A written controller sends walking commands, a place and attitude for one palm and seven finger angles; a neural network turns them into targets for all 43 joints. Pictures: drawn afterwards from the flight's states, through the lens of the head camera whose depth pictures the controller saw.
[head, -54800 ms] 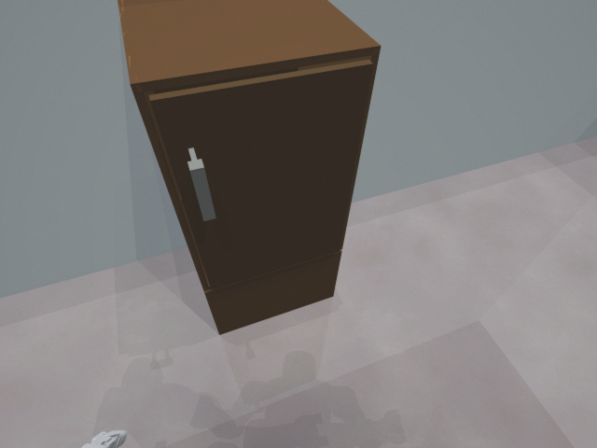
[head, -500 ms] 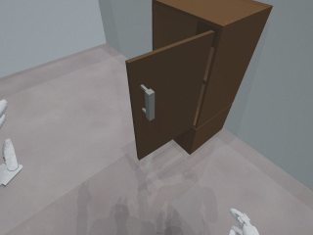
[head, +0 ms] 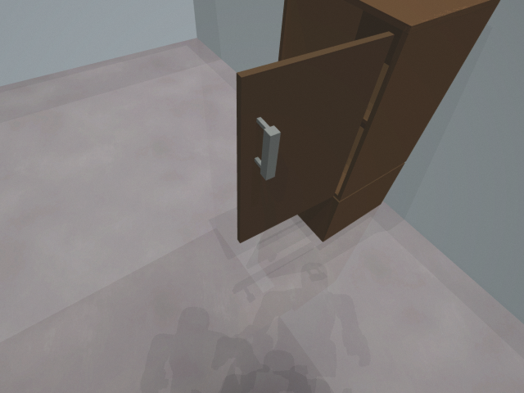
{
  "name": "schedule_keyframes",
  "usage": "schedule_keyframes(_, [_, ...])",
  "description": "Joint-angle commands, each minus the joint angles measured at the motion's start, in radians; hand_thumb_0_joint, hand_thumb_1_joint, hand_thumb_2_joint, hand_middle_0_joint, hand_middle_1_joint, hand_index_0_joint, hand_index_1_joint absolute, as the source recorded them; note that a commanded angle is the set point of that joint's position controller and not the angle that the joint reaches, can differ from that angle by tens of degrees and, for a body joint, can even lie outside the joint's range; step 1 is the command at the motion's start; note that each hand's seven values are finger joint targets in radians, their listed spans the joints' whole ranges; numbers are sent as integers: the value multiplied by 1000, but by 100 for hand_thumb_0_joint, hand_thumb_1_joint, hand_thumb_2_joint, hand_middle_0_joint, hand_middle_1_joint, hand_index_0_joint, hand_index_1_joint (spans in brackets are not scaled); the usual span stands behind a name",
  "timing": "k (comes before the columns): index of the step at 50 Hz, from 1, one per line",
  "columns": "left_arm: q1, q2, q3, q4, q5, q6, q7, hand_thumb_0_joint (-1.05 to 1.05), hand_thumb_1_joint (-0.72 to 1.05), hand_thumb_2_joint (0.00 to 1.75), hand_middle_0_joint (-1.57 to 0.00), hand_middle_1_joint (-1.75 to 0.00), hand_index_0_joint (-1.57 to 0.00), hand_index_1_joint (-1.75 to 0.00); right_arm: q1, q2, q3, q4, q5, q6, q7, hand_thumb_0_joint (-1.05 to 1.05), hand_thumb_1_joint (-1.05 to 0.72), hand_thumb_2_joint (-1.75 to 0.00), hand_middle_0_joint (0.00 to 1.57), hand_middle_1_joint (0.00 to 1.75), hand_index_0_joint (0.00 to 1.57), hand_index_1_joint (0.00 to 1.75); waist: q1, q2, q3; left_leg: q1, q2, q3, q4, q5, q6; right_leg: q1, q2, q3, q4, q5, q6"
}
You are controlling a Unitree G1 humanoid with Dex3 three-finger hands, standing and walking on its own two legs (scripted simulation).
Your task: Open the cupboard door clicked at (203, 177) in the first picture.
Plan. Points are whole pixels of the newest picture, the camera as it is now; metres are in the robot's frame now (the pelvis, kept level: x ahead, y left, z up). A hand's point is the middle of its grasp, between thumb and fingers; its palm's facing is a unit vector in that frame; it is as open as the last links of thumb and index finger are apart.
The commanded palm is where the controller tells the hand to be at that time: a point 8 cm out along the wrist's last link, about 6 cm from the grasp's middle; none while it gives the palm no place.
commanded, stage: let the arm hang, fingers relaxed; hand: left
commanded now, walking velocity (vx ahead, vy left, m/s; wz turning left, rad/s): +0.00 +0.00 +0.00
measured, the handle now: (264, 148) +0.60 +0.03 -0.01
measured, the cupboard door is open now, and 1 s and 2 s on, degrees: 87 87 87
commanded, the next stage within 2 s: look to check the result in 0.72 s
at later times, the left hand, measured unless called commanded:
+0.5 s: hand out of the picture +0.10 +0.25 -0.15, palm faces -0.02 -0.94 -0.33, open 7.4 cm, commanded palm none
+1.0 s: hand out of the picture +0.11 +0.25 -0.15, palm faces -0.03 -0.95 -0.32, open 7.4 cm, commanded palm none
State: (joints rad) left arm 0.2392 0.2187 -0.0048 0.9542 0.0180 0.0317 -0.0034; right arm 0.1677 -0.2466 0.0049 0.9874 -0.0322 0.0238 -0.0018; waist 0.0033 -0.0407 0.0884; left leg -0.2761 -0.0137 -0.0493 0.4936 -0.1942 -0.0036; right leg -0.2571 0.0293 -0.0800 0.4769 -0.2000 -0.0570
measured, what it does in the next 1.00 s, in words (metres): stands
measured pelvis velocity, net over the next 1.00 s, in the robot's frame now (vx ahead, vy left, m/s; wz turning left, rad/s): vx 0.05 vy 0.01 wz -0.02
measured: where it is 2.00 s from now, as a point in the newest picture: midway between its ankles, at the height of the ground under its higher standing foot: outside the picture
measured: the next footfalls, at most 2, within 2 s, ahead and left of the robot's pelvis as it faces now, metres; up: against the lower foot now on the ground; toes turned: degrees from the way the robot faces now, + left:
none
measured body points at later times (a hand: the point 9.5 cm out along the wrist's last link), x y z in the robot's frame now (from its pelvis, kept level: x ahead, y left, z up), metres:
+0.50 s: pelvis +0.02 +0.02 +0.01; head +0.03 +0.00 +0.46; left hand +0.10 +0.30 -0.12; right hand +0.05 -0.25 -0.15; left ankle +0.05 +0.12 -0.74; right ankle +0.04 -0.08 -0.74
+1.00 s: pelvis +0.05 +0.01 +0.01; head +0.07 +0.00 +0.46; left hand +0.12 +0.29 -0.12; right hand +0.12 -0.27 -0.13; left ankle +0.05 +0.12 -0.74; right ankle +0.04 -0.08 -0.74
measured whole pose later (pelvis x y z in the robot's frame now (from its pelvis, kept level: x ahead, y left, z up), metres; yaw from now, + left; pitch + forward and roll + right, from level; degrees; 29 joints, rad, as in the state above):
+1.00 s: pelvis +0.05 +0.01 +0.01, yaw -1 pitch -1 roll +0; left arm 0.11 0.30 0.01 1.14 0.01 -0.01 0.00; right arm 0.09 -0.31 0.00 1.13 -0.02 -0.01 -0.01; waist 0.00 0.02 0.06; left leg -0.12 -0.03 -0.03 0.30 -0.16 0.01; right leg -0.12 0.02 -0.05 0.31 -0.18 -0.04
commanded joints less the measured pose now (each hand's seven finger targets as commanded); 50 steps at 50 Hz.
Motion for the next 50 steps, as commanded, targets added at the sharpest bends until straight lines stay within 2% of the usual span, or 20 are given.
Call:
schedule_keyframes(1, [-50, 218, 62, -5, 1, -48, 13, 0, 90, 90, -20, -30, -20, -30, -15, -161, -44, -25, 4, -19, -14, 0, -90, -90, 20, 30, 20, 30, -8, 152, -90, 9, 68, -78, -128, -164, 39, 32, -142, 208, -213, -244, -20])
schedule_keyframes(5, [-72, 225, 64, 58, -2, -53, 13, 0, 90, 90, -20, -30, -20, -30, 31, -167, -52, 24, 7, -21, -17, 0, -90, -90, 20, 30, 20, 30, -14, 43, -91, 53, 69, -66, -113, -114, 43, 13, -154, 203, -247, -266, -27])
schedule_keyframes(9, [-96, 235, 64, 94, -3, -49, 14, 0, 90, 90, -20, -30, -20, -30, 48, -181, -53, 62, 6, -21, -18, 0, -90, -90, 20, 30, 20, 30, -16, 6, -41, 47, 76, -72, -128, -106, 44, -10, -156, 196, -251, -279, -27])
schedule_keyframes(10, [-96, 238, 65, 101, -3, -49, 14, 0, 90, 90, -20, -30, -20, -30, 47, -182, -52, 67, 6, -21, -18, 0, -90, -90, 20, 30, 20, 30, -13, 29, -38, 47, 76, -71, -134, -102, 45, -9, -155, 192, -250, -279, -25])
schedule_keyframes(13, [-107, 247, 64, 115, -6, -48, 15, 0, 90, 90, -20, -30, -20, -30, 49, -188, -48, 84, 4, -28, -17, 0, -90, -90, 20, 30, 20, 30, -9, 30, -35, 21, 94, -97, -179, -100, 49, 33, -142, 180, -217, -229, -20])
schedule_keyframes(16, [-102, 248, 61, 128, -7, -48, 16, 0, 90, 90, -20, -30, -20, -30, 28, -195, -44, 89, 5, -36, -17, 0, -90, -90, 20, 30, 20, 30, 4, 55, -63, 7, 107, -115, -209, -72, 52, 93, -137, 166, -187, -151, -14])
schedule_keyframes(23, [-131, 253, 55, 134, -8, -55, 18, 0, 90, 90, -20, -30, -20, -30, -3, -202, -37, 104, 9, -44, -16, 0, -90, -90, 20, 30, 20, 30, 4, 33, -81, 55, 114, -103, -218, 56, 44, 125, -143, 153, -177, -29, -2])
schedule_keyframes(26, [-146, 258, 54, 128, -7, -60, 21, 0, 90, 90, -20, -30, -20, -30, -20, -207, -37, 104, 10, -48, -16, 0, -90, -90, 20, 30, 20, 30, 0, 62, -100, 84, 115, -91, -215, 111, 39, 139, -150, 155, -178, 30, -1])
schedule_keyframes(30, [-151, 259, 55, 127, -6, -65, 22, 0, 90, 90, -20, -30, -20, -30, -42, -214, -36, 102, 12, -52, -18, 0, -90, -90, 20, 30, 20, 30, 2, 56, -122, 120, 117, -84, -212, 168, 37, 154, -152, 151, -178, 98, 3])
schedule_keyframes(36, [-167, 260, 55, 125, -6, -68, 22, 0, 90, 90, -20, -30, -20, -30, -68, -222, -37, 99, 11, -51, -19, 0, -90, -90, 20, 30, 20, 30, -7, 55, -117, 147, 118, -76, -218, 176, 32, 151, -155, 153, -193, 121, 6])
schedule_keyframes(41, [-163, 262, 54, 126, -6, -69, 21, 0, 90, 90, -20, -30, -20, -30, -81, -229, -37, 96, 12, -50, -19, 0, -90, -90, 20, 30, 20, 30, -8, 56, -116, 162, 118, -73, -221, 171, 31, 149, -156, 157, -206, 116, 6])
schedule_keyframes(45, [-159, 268, 56, 126, -6, -72, 22, 0, 90, 90, -20, -30, -20, -30, -91, -239, -39, 91, 14, -51, -21, 0, -90, -90, 20, 30, 20, 30, -6, 49, -134, 187, 120, -68, -215, 208, 32, 159, -156, 156, -202, 170, 6])
schedule_keyframes(50, [-156, 273, 54, 131, -7, -70, 21, 0, 90, 90, -20, -30, -20, -30, -94, -246, -37, 92, 14, -48, -21, 0, -90, -90, 20, 30, 20, 30, -6, 53, -129, 189, 120, -69, -220, 192, 31, 162, -156, 159, -212, 152, 5])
